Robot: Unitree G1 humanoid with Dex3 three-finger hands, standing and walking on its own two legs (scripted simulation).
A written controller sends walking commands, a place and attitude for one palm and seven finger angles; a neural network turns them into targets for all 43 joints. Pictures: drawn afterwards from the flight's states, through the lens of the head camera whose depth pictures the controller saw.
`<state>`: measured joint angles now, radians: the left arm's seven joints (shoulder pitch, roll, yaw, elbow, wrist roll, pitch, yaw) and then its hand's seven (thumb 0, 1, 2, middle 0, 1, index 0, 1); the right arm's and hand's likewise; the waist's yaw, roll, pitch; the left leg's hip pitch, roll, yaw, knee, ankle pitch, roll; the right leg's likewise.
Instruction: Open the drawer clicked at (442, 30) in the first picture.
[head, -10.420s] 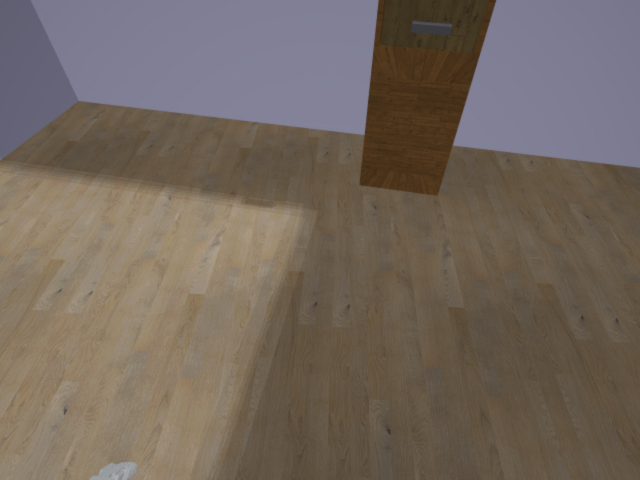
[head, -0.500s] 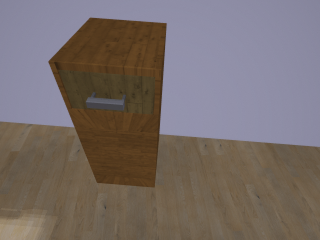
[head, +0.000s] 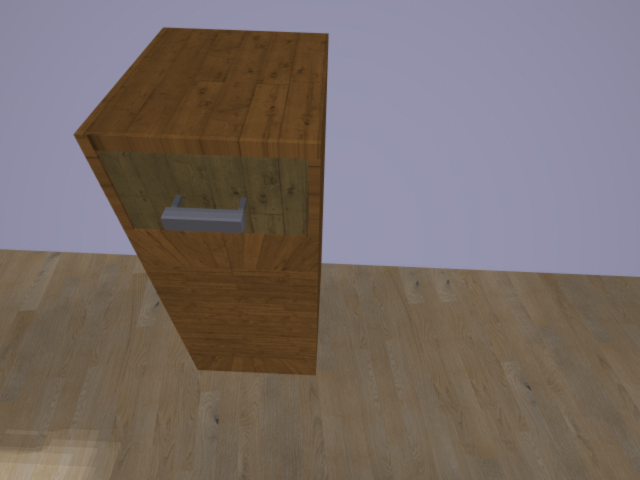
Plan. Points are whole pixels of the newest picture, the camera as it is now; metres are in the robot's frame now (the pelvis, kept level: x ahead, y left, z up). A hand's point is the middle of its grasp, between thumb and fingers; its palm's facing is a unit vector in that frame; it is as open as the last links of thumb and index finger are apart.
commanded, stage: raise the hand with hooked fingers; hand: left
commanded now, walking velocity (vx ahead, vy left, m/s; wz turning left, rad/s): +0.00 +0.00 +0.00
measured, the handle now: (207, 210) +0.53 +0.24 +0.00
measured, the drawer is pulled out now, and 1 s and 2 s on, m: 0.00 0.00 0.00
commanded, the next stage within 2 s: move the hooked fingers above the handle in 1.82 s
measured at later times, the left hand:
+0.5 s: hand (154, 475) +0.13 +0.21 -0.04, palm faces -0.02 -0.10 -0.99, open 9.5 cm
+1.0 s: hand (202, 323) +0.28 +0.17 +0.06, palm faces +0.17 -0.10 -0.98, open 12.5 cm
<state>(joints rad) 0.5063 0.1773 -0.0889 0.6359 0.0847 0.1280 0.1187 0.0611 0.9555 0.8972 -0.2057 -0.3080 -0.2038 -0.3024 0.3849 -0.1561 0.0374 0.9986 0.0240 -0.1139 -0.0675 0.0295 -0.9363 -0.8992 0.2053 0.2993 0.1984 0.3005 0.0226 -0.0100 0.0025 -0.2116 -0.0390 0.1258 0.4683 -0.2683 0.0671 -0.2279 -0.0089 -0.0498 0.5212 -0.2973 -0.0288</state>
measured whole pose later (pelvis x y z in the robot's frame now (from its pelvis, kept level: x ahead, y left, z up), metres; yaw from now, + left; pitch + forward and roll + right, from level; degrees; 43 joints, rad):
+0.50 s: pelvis +0.00 -0.05 -0.04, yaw +1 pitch +9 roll +2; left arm 0.55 0.37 -0.07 -0.06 1.04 -0.01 0.46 0.00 0.41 0.69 -0.26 -0.61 -0.26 -0.61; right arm 0.01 -0.25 -0.02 0.46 -0.07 0.10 0.05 0.00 -0.90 -0.90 0.20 0.30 0.19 0.30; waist 0.15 0.00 -0.13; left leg -0.57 0.02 0.09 0.83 -0.43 0.01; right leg -0.56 0.02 -0.09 0.86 -0.46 -0.10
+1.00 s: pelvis +0.00 -0.04 -0.02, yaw -7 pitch +6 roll +2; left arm 0.24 0.40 0.01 -0.09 0.93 0.05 0.34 0.00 -0.17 0.45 -0.30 -0.99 -0.30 -0.98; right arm 0.16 -0.31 -0.06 0.65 -0.01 0.09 -0.03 0.01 -0.90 -0.90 0.20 0.30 0.19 0.30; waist 0.05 0.07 -0.08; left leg -0.40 -0.05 -0.06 0.63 -0.34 0.00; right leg -0.45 0.08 0.04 0.70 -0.35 -0.08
